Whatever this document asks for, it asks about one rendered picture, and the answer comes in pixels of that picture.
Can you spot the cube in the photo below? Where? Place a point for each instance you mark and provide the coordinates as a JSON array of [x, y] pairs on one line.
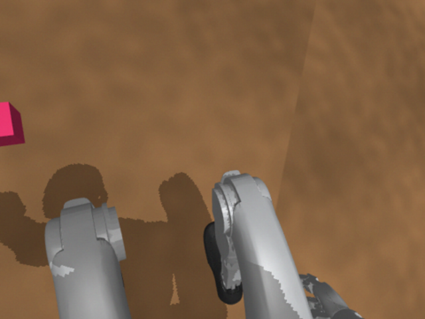
[[11, 128]]

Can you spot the right robot hand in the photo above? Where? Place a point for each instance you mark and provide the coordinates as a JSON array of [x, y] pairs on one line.
[[326, 301]]

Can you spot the right robot foot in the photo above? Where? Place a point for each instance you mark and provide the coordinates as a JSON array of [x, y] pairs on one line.
[[228, 296]]

